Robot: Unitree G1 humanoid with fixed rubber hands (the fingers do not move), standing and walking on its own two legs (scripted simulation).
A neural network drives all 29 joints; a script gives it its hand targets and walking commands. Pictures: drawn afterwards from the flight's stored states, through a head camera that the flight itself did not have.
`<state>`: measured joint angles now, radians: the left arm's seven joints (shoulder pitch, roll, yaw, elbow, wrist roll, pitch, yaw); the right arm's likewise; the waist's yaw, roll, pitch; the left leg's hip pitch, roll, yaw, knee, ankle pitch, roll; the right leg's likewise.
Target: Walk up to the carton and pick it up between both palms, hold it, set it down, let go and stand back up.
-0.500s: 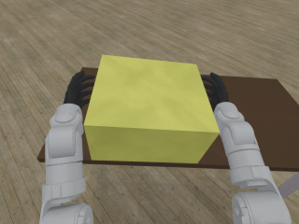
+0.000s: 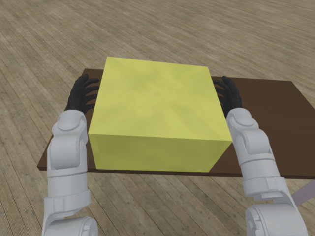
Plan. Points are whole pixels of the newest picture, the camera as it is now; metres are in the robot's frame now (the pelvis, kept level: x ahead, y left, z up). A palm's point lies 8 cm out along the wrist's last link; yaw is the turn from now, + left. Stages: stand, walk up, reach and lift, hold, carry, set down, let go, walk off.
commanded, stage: hold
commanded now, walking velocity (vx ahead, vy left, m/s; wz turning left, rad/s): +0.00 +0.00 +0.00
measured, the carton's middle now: (156, 113) +0.37 +0.01 +0.14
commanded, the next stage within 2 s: set down in 0.94 s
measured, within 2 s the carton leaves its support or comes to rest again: neither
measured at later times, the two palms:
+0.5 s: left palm (73, 123) +0.32 +0.20 +0.15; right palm (224, 116) +0.36 -0.16 +0.14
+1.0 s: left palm (68, 110) +0.32 +0.20 +0.19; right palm (228, 102) +0.37 -0.16 +0.18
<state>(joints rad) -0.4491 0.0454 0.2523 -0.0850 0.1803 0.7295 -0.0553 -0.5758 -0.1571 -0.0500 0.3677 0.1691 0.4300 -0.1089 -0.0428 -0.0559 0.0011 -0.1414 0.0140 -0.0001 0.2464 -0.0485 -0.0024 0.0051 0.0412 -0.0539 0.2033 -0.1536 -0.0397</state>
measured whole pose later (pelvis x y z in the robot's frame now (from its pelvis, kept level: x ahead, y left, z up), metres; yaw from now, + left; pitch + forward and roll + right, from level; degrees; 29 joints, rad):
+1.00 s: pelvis +0.00 +0.00 +0.00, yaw +0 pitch -4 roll -1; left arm -0.46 0.02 0.30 -0.16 0.20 0.82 -0.08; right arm -0.63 -0.18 -0.02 0.35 0.20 0.51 -0.13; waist -0.01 -0.04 0.01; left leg -0.12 0.02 0.00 0.23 -0.04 -0.01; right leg 0.02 0.04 -0.06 0.20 -0.15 -0.04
